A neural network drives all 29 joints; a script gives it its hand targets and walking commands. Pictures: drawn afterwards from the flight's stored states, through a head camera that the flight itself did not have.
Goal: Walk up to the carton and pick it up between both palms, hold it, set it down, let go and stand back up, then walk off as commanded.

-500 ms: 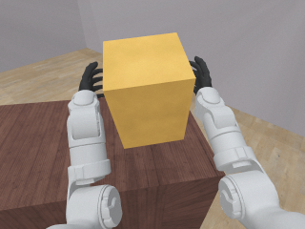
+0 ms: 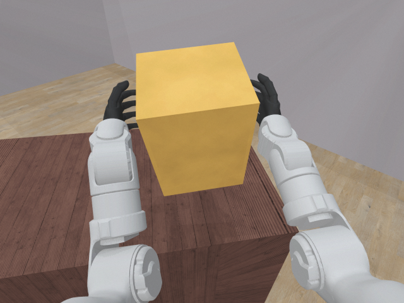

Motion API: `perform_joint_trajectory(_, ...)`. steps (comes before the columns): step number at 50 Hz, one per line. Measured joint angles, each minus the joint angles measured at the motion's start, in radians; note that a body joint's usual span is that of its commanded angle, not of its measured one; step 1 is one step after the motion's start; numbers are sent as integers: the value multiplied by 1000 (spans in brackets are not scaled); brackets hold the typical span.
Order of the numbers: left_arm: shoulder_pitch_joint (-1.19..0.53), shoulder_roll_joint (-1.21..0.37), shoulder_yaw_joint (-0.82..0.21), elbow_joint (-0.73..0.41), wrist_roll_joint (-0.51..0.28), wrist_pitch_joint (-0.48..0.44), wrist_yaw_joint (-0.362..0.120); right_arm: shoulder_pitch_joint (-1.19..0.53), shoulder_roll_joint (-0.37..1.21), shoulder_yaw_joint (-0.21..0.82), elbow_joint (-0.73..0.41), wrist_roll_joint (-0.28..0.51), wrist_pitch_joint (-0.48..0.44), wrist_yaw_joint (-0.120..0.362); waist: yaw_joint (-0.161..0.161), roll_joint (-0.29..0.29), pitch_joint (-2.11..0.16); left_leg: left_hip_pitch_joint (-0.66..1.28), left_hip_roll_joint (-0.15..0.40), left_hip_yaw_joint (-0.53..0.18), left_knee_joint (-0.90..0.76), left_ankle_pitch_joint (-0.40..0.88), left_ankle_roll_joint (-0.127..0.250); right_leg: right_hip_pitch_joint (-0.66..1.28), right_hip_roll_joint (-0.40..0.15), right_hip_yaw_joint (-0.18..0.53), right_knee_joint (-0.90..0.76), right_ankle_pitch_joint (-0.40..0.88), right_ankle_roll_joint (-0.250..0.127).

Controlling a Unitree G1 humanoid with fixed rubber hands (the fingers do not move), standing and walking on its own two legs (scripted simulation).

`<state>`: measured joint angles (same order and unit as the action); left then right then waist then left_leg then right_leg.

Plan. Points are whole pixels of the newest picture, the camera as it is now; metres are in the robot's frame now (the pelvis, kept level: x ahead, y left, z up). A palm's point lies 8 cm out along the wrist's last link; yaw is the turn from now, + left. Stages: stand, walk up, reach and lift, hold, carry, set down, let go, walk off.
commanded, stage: set down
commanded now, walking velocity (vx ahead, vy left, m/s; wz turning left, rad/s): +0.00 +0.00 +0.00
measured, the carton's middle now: (195, 126) +0.42 +0.00 +0.19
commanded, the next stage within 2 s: none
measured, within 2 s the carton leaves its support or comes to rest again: neither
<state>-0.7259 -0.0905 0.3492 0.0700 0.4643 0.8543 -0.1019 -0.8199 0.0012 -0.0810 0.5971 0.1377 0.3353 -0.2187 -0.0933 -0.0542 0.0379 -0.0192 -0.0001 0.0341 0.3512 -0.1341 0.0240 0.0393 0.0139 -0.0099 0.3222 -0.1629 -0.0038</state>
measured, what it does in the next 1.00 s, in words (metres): stands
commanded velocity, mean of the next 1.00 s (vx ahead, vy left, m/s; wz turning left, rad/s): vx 0.00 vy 0.00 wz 0.00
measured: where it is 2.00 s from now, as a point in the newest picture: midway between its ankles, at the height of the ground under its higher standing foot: outside the picture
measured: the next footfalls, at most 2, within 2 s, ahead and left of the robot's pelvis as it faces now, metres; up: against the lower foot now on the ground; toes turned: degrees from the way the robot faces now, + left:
none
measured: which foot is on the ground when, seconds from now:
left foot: down 0.00-1.00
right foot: down 0.00-1.00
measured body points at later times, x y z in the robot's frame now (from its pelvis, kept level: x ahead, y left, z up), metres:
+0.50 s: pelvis +0.00 +0.00 +0.00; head -0.06 +0.02 +0.44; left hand +0.39 +0.14 +0.20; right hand +0.38 -0.14 +0.24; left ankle +0.05 +0.10 -0.75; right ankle +0.03 -0.12 -0.75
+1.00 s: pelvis +0.01 +0.00 +0.00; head -0.03 +0.02 +0.45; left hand +0.41 +0.14 +0.16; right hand +0.39 -0.14 +0.18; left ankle +0.05 +0.10 -0.75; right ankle +0.03 -0.12 -0.75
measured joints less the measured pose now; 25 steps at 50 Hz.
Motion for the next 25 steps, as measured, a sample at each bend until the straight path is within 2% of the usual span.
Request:
perform_joint_trajectory(9,0,2,0,53,0,-50,10,0,-1,0,0,-9,-13,-9,0,0,0,0,0,0,0,0,0,0,0,0,0,0,0)
perform_joint_trajectory(14,0,2,7,65,0,-142,2,0,0,0,-8,-51,-104,-9,1,0,0,0,0,0,0,0,0,0,0,0,0,0,0)
perform_joint_trajectory(18,0,2,32,89,-1,-223,-28,0,17,-30,-3,-101,-188,4,2,0,0,0,0,0,0,0,0,0,0,0,0,0,0)
perform_joint_trajectory(22,6,1,54,177,-1,-254,-63,4,23,-71,42,-133,-218,28,12,0,1,1,0,0,-3,0,0,0,0,0,0,-1,0)
perform_joint_trajectory(25,28,1,54,222,0,-274,-70,22,27,-77,74,-150,-237,37,15,0,9,3,0,0,-6,0,0,0,0,0,0,-3,0)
